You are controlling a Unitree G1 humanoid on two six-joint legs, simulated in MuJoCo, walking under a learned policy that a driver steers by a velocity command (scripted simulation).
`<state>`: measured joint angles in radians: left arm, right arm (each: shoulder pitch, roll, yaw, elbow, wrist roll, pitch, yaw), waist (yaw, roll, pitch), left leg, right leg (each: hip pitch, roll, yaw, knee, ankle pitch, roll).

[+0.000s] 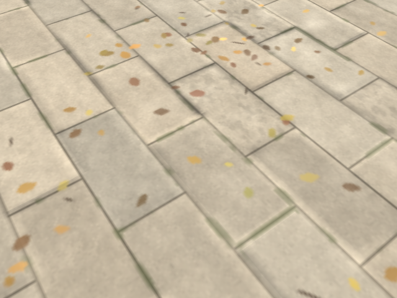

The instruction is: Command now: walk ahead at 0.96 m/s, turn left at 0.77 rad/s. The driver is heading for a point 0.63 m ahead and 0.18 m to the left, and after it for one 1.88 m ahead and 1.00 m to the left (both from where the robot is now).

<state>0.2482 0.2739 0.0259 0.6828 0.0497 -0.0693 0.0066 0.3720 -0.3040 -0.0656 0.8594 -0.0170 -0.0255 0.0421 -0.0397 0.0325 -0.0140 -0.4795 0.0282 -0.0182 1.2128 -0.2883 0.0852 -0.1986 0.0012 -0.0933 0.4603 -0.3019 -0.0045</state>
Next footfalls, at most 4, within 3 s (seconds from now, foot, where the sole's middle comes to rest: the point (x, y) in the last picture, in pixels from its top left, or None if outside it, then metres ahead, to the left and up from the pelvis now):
0.30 left None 0.42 0.11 -0.77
0.68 right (151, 205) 0.86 0.19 -0.77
1.08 left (105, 250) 0.69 0.34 -0.77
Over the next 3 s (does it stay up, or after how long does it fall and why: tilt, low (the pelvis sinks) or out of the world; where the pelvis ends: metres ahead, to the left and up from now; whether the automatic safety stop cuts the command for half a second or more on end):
stays up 0.80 0.26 0.00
